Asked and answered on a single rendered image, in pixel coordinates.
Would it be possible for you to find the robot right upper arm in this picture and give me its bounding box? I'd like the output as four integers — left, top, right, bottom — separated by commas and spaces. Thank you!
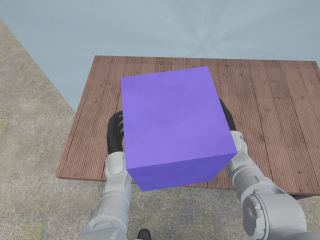
242, 193, 320, 240

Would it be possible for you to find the carton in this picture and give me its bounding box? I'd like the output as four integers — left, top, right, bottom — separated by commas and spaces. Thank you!
121, 66, 238, 192

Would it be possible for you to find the left robot hand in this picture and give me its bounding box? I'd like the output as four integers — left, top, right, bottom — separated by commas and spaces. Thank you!
107, 111, 124, 155

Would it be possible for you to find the robot right forearm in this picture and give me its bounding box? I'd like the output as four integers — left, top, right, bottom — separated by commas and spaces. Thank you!
226, 130, 307, 231

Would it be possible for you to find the robot left foot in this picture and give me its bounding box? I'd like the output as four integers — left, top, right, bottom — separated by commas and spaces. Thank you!
137, 228, 151, 240

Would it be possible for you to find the right robot hand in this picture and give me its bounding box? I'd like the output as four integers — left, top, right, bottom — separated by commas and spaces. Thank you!
219, 98, 237, 131

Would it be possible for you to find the robot left upper arm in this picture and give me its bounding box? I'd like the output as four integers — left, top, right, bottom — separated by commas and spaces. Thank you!
76, 226, 128, 240

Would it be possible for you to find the robot left forearm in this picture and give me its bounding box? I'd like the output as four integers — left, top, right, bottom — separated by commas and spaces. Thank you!
79, 151, 133, 236

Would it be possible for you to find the table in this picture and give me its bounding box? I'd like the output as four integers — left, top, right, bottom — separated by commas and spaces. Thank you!
55, 55, 320, 200

